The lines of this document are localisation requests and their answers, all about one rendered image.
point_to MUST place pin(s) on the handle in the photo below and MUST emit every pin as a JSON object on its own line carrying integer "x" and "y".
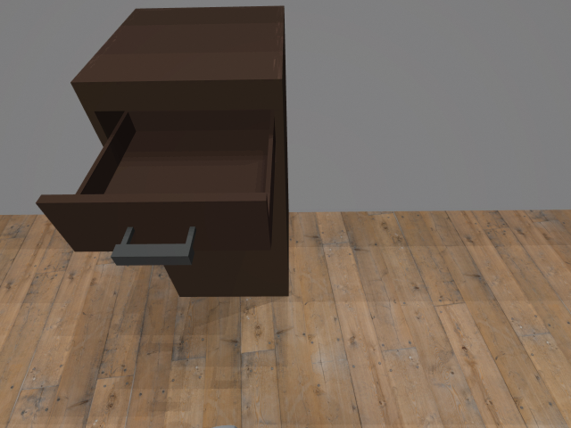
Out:
{"x": 126, "y": 254}

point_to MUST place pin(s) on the drawer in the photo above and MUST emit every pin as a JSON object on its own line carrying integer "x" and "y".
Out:
{"x": 162, "y": 172}

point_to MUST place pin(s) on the cabinet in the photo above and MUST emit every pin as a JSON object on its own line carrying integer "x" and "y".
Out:
{"x": 202, "y": 58}

